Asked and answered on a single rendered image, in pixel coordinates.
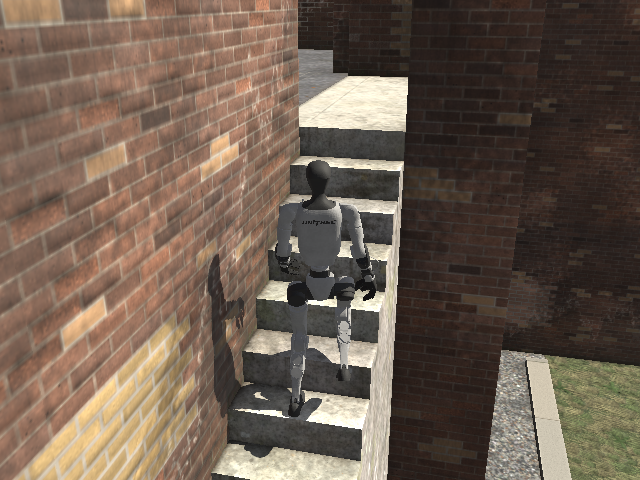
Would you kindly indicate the stairs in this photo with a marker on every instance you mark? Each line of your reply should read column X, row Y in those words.
column 342, row 432

